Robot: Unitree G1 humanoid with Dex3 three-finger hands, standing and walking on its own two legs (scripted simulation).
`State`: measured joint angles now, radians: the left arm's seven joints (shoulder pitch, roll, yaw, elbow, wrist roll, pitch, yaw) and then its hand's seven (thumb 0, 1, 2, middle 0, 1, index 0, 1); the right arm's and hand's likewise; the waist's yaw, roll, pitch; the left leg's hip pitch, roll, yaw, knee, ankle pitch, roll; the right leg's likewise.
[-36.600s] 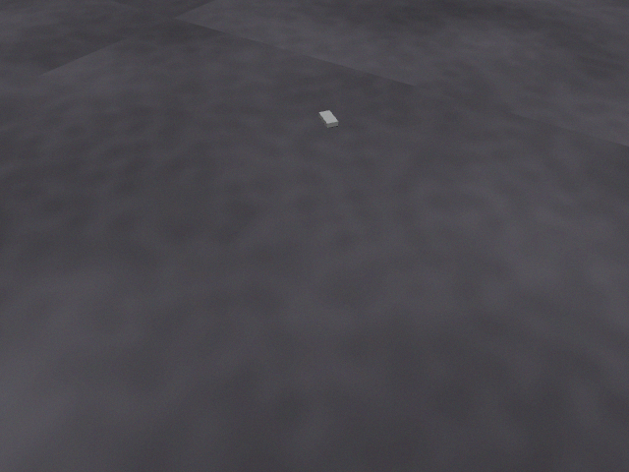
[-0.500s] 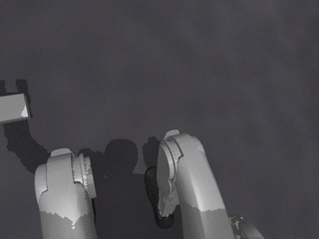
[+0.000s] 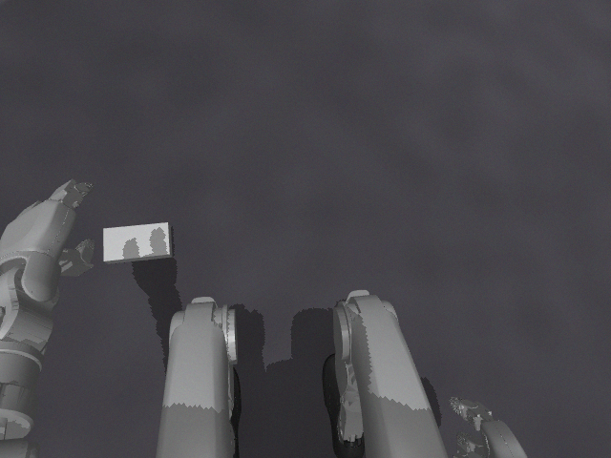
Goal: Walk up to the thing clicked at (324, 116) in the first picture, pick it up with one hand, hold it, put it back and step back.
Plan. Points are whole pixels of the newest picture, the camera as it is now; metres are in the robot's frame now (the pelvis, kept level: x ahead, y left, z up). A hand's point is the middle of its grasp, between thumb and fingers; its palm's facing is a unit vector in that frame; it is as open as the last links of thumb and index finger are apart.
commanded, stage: home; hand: left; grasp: from above
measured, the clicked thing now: (138, 243) +0.46 +0.31 -0.42
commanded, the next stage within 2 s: none
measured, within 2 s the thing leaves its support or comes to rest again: neither
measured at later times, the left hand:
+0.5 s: hand (16, 361) +0.25 +0.23 +0.09, palm faces +0.07 -0.94 -0.34, open 7.4 cm
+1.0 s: hand out of the picture +0.21 +0.20 +0.24, palm faces +0.17 -0.96 -0.20, open 7.4 cm
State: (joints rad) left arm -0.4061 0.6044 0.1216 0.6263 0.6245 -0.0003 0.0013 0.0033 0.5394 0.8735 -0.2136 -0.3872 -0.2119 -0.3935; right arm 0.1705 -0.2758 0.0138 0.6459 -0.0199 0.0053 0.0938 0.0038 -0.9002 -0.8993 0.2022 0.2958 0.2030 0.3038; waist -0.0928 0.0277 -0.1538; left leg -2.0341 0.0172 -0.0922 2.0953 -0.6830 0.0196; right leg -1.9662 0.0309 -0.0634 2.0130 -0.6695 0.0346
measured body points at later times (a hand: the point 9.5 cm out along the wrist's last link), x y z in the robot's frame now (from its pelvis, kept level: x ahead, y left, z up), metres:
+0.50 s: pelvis +0.03 +0.00 +0.18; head +0.13 +0.04 +0.62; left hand +0.24 +0.28 +0.11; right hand +0.24 -0.21 +0.10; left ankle +0.07 +0.11 -0.40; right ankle +0.09 -0.13 -0.40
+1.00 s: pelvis +0.08 +0.00 +0.28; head +0.09 +0.00 +0.73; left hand +0.20 +0.25 +0.25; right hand +0.26 -0.23 +0.22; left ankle +0.07 +0.11 -0.40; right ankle +0.09 -0.13 -0.40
